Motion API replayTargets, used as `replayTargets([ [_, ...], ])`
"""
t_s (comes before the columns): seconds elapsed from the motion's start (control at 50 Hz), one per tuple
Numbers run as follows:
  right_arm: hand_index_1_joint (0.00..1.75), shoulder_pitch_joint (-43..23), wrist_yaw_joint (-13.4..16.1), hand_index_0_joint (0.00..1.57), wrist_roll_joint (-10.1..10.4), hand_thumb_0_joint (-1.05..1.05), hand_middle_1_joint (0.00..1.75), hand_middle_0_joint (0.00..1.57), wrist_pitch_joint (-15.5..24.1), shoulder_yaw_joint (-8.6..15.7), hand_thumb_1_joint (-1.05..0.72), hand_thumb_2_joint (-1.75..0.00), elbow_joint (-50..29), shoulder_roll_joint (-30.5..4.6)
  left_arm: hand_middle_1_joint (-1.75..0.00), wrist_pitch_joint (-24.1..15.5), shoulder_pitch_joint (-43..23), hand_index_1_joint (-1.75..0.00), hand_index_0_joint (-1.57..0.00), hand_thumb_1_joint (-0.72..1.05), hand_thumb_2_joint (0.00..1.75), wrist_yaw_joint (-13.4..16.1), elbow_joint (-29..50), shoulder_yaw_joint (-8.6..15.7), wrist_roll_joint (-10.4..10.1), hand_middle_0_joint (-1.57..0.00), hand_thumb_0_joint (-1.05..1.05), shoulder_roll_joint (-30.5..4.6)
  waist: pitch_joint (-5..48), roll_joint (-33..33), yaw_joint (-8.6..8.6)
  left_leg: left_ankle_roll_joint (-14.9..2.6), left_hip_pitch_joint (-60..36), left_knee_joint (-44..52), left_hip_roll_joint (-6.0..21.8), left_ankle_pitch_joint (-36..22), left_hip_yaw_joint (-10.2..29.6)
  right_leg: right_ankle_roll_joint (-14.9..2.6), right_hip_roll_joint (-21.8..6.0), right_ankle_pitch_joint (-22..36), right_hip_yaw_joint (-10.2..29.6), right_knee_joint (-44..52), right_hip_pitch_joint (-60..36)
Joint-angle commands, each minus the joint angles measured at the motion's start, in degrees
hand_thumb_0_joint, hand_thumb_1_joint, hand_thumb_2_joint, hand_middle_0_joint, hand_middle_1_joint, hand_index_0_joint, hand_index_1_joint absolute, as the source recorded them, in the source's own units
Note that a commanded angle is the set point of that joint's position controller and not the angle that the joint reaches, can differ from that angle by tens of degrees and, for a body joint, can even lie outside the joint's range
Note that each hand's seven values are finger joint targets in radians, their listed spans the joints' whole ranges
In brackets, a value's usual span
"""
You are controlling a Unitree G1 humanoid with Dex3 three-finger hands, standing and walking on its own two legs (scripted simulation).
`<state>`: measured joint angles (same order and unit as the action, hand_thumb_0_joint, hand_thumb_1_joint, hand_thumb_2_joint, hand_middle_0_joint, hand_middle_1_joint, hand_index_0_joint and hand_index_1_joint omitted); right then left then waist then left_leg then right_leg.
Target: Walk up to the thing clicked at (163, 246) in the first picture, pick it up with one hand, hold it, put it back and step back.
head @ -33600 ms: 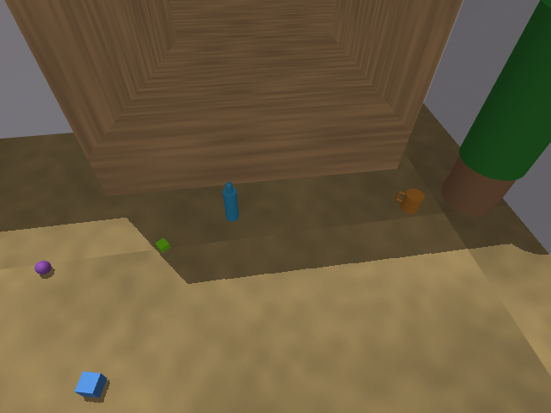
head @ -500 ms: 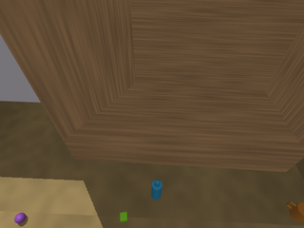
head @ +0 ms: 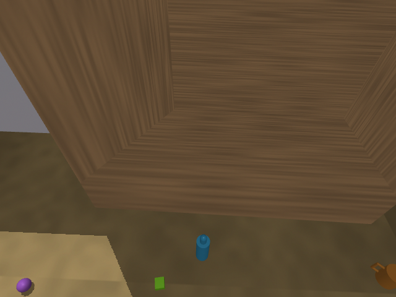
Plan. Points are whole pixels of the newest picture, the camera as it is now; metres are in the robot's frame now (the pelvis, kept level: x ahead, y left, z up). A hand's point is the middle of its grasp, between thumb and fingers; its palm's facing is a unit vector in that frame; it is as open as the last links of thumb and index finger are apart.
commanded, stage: stand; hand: left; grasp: from above
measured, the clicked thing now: (159, 283) +0.34 +0.16 -0.77
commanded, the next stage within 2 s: step back in 0.10 s
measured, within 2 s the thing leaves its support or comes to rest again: neither
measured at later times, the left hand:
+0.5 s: hand out of the picture +0.02 +0.25 -0.17, palm faces -0.01 -0.90 -0.43, open 7.4 cm
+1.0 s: hand out of the picture -0.07 +0.29 -0.17, palm faces +0.08 -0.93 -0.36, open 7.4 cm
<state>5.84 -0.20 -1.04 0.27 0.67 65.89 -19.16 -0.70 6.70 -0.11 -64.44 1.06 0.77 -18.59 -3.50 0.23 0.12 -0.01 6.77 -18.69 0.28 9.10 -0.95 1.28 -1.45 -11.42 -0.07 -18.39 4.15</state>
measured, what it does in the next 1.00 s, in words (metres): walks backwards: left foot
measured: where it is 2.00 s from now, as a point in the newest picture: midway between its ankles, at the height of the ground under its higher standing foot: outside the picture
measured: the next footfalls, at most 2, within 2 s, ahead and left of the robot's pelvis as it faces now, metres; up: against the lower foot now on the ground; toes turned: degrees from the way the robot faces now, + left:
left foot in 0.86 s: -0.15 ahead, +0.12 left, +0.00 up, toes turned +2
right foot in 1.26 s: -0.23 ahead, -0.11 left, +0.00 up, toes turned +2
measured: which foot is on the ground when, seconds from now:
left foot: down 0.00-0.46, up 0.48-0.84, down 0.86-1.00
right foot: down 0.00-0.90, up 0.92-1.00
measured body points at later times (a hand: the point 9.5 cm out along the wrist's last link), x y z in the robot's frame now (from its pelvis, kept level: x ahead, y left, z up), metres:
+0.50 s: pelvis -0.06 -0.03 -0.03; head -0.01 -0.05 +0.41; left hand +0.02 +0.30 -0.14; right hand +0.06 -0.35 -0.16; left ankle +0.00 +0.11 -0.74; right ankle -0.01 -0.13 -0.75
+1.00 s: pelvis -0.17 +0.01 -0.02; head -0.12 +0.04 +0.43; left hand -0.08 +0.34 -0.15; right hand -0.09 -0.30 -0.13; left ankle -0.19 +0.11 -0.75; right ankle -0.12 -0.14 -0.68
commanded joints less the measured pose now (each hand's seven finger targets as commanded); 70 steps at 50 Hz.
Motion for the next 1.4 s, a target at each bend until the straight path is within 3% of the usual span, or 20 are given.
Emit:
replayTargets([
  [0.0, 0.3, -2.07, 0.98, 0.2, 0.21, 0.0, 0.3, 0.2, 1.62, 1.95, -0.9, -0.9, -3.36, -11.7, -0.3, -0.94, -2.27, -0.3, -0.2, 0.9, 0.9, 0.99, 3.5, 2.03, -0.16, -0.2, 0.0, -11.9, 4.34, 0.0, 0.13, -1.05, -1.94, 2.72, 6.94, -8.07, 5.86, -1.93, -6.02, 7.9, 4.61, 3.03, 1.0],
  [0.14, 0.3, -2.73, 0.54, 0.2, 1.54, 0.0, 0.3, 0.2, -0.2, 3.44, -0.9, -0.9, -6.59, -14.28, -0.3, 0.02, -1.3, -0.3, -0.2, 0.9, 0.9, 1.57, 6.4, 4.45, -1.32, -0.2, 0.0, -15.53, 4.54, -0.87, 0.47, -3.51, -0.14, -6.53, 6.93, -21.1, 5.6, -3.78, -4.76, 19.04, 3.69, -5.1, 4.92],
  [0.38, 0.3, -7.35, 0.01, 0.2, 0.6, 0.0, 0.3, 0.2, -2.37, 5.89, -0.9, -0.9, -15.74, -17.3, -0.3, 2.44, 5.45, -0.3, -0.2, 0.9, 0.9, 0.43, 10.15, 5.12, 0.25, -0.2, 0.0, -14.08, 8.53, 9.25, -2.11, -12.09, 15.11, -7.45, 13.8, -5.37, 13.21, -4.86, 2.05, -9.35, 0.59, -26.07, 4.56],
  [0.42, 0.3, -8.56, -0.13, 0.2, 0.91, 0.0, 0.3, 0.2, -2.87, 5.7, -0.9, -0.9, -17.16, -15.77, -0.3, 2.24, 7.33, -0.3, -0.2, 0.9, 0.9, 0.26, 10.15, 5.83, 0.61, -0.2, 0.0, -15.53, 7.47, 2.4, -3.66, -8.39, 17.5, -18.51, 7.3, 3.85, 9.41, -7.83, -3.57, -7.14, 8.32, -15.47, 6.92],
  [0.44, 0.3, -8.39, 0.18, 0.2, 1.32, 0.0, 0.3, 0.2, -3.27, 5.2, -0.9, -0.9, -17.77, -13.17, -0.3, 1.7, 5.73, -0.3, -0.2, 0.9, 0.9, 0.24, 11.25, 6.77, 1.07, -0.2, 0.0, -19.88, 3.12, -10.91, -4.09, -2.81, 22.02, -32.78, -4.64, 18.22, 4.21, -12.09, -14.57, -1.85, 23.83, 1.24, 11.27],
  [0.48, 0.3, -3.05, 0.9, 0.2, 0.46, 0.0, 0.3, 0.2, -4.07, 5.5, -0.9, -0.9, -16.53, -14.14, -0.3, 0.85, -1.77, -0.3, -0.2, 0.9, 0.9, 0.9, 15.52, 7.78, 2.05, -0.2, 0.0, -24.32, 0.8, -12.64, -1.74, -1.75, 19.98, -50.5, -7.2, 25.87, 11.46, -17.71, -21.75, -4.6, 33.75, 5.33, 20.98],
  [0.54, 0.3, 5.18, 0.51, 0.2, 2.09, 0.0, 0.3, 0.2, -3.85, 5.89, -0.9, -0.9, -12.85, -15.49, -0.3, 0.72, -9.08, -0.3, -0.2, 0.9, 0.9, 1.51, 17.76, 6.79, 1.66, -0.2, 0.0, -17.93, 0.68, -7.43, 3.04, -0.31, 19.38, -53.37, -6.92, 15.67, 12.39, -11.62, -11.94, -5.55, 17.15, 1.98, 18.46],
  [0.68, 0.3, 1.87, 1.5, 0.2, 0.4, 0.0, 0.3, 0.2, -2.78, 4.0, -0.9, -0.9, -15.58, -14.79, -0.3, 1.04, 2.22, -0.3, -0.2, 0.9, 0.9, 2.35, 17.68, 7.03, 1.26, -0.2, 0.0, -15.59, 8.03, -8.3, -4.09, 2.01, 25.07, -39.49, -4.6, 20.61, 9.4, -14.09, -14.46, 7.96, 14.85, -5.25, -4.47],
  [0.76, 0.3, 6.25, 1.26, 0.2, -0.06, 0.0, 0.3, 0.2, -2.56, 4.12, -0.9, -0.9, -15.03, -14.58, -0.3, 1.67, 0.59, -0.3, -0.2, 0.9, 0.9, 2.56, 19.69, 7.7, 0.86, -0.2, 0.0, -17.73, 10.5, -14.17, -1.68, -0.21, 15.45, -22.97, -0.54, 19.98, 6.07, -12.81, -15.57, 20.26, 13.01, -9.21, -2.16],
  [0.82, 0.3, 12.57, 0.49, 0.2, -0.48, 0.0, 0.3, 0.2, -2.53, 4.96, -0.9, -0.9, -12.33, -14.16, -0.3, 2.63, -1.92, -0.3, -0.2, 0.9, 0.9, 1.82, 21.17, 7.22, 0.12, -0.2, 0.0, -18.32, 10.58, -10.28, 1.78, -1.65, 3.53, -9.16, -2.77, 5.55, -0.62, -8.31, -11.37, 10.73, 7.75, -12.29, 8.15],
  [0.84, 0.3, 11.99, 0.31, 0.2, -1.11, 0.0, 0.3, 0.2, -2.53, 5.36, -0.9, -0.9, -12.76, -15.29, -0.3, 2.89, -1.29, -0.3, -0.2, 0.9, 0.9, 1.65, 21.37, 6.65, 0.08, -0.2, 0.0, -16.53, 9.09, -4.39, 1.88, -2.51, 2.45, -5.45, 0.76, 5.04, 5.26, -6.03, -8.38, 2.37, 6.02, -15.07, 13.18],
  [0.86, 0.3, 10.31, 0.05, 0.2, -2.01, 0.0, 0.3, 0.2, -2.54, 6.53, -0.9, -0.9, -14.14, -20.53, -0.3, 2.77, -1.97, -0.3, -0.2, 0.9, 0.9, 1.68, 22.62, 5.94, -0.12, -0.2, 0.0, -13.94, 7.63, 10.37, 2.27, -7.32, 1.61, -0.63, 13.84, 3.37, 23.77, -2.94, -0.3, -12.12, 1.23, -24.81, 23.91],
  [0.88, 0.3, 4.53, -0.2, 0.2, -1.64, 0.0, 0.3, 0.2, -2.7, 7.29, -0.9, -0.9, -16.22, -25.7, -0.3, 2.54, -5.97, -0.3, -0.2, 0.9, 0.9, 2.48, 22.61, 7.03, -0.07, -0.2, 0.0, -15.77, 4.25, 17.72, 3.97, -16.06, 12.19, 3.32, 20.41, 1.23, 31.51, -1.25, 6.88, -25.58, 3.37, -38.89, 23.36],
  [0.9, 0.3, 1.18, 0.18, 0.2, -1.81, 0.0, 0.3, 0.2, -2.26, 7.36, -0.9, -0.9, -17.48, -25.05, -0.3, 2.57, -6.97, -0.3, -0.2, 0.9, 0.9, 2.8, 21.98, 7.23, 0.83, -0.2, 0.0, -16.38, 1.48, 16.45, 3.69, -19.09, 18.93, 4.89, 22.86, 2.31, 34.35, -1.11, 6.26, -25.45, 9.2, -48.58, 21.44],
  [0.98, 0.3, -3.92, 1.42, 0.2, -1.81, 0.0, 0.3, 0.2, -1.47, 4.89, -0.9, -0.9, -19.24, -16.25, -0.3, 2.99, 3.71, -0.3, -0.2, 0.9, 0.9, 2.12, 18.32, 6.96, -0.88, -0.2, 0.0, -14.18, 0.86, 5.68, -3.31, -9.33, 7.96, -4.42, 10.71, -15.34, 12.81, -2.9, 8.91, -14.84, 11.05, -55.83, 27.68],
  [1.1, 0.3, 4.08, 1.83, 0.2, -0.29, 0.0, 0.3, 0.2, -1.54, 5.32, -0.9, -0.9, -18.83, -15.45, -0.3, 1.44, 1.3, -0.3, -0.2, 0.9, 0.9, 2.1, 20.67, 6.03, -0.14, -0.2, 0.0, -12.82, 5.29, 8.77, 2.48, -14.77, -9.34, -11.14, 13.82, -26.3, 12.87, 1.11, 4.98, -18.16, 7.24, -37.29, 27.18],
  [1.22, 0.3, -0.85, 1.32, 0.2, 0.67, 0.0, 0.3, 0.2, -2.78, 6.12, -0.9, -0.9, -21.3, -17.58, -0.3, 0.5, 9.51, -0.3, -0.2, 0.9, 0.9, 1.78, 16.63, 5.82, 0.68, -0.2, 0.0, -12.87, 9.27, 8.68, -0.93, -10.68, -0.24, -15.29, 12.93, -14.04, 12.07, -1.43, 3.08, -1.93, 0.28, -6.63, 8.81],
  [1.26, 0.3, -1.71, 1.01, 0.2, 1.5, 0.0, 0.3, 0.2, -2.81, 5.15, -0.9, -0.9, -21.96, -14.47, -0.3, -0.11, 10.23, -0.3, -0.2, 0.9, 0.9, 1.83, 16.53, 6.85, 1.68, -0.2, 0.0, -16.77, 10.23, -0.79, -1.12, -5.11, 10.72, -21.14, 7.64, -2.31, 8.83, -4.22, -3.62, 8.57, 12.62, -5.53, 2.11],
  [1.3, 0.3, -3.12, 1.7, 0.2, 1.12, 0.0, 0.3, 0.2, -2.97, 5.28, -0.9, -0.9, -22.18, -13.68, -0.3, 0.19, 2.46, -0.3, -0.2, 0.9, 0.9, 1.52, 20.6, 8.3, 1.83, -0.2, 0.0, -24.37, 5.5, -18.67, -2.88, 0.29, 15.77, -41.32, -4.13, 26.77, 5.27, -19.41, -21.03, 17.61, 32.48, -2.3, 12.79],
  [1.38, 0.3, 0.58, 1.49, 0.2, 1.5, 0.0, 0.3, 0.2, -2.68, 5.16, -0.9, -0.9, -19.62, -14.07, -0.3, 0.36, -0.62, -0.3, -0.2, 0.9, 0.9, 2.17, 23.19, 7.0, 1.05, -0.2, 0.0, -17.1, 2.94, -8.6, -0.35, 0.16, 18.35, -49.62, -7.12, 21.35, 9.51, -14.21, -11.95, 24.37, 15.8, -6.77, 11.46],
])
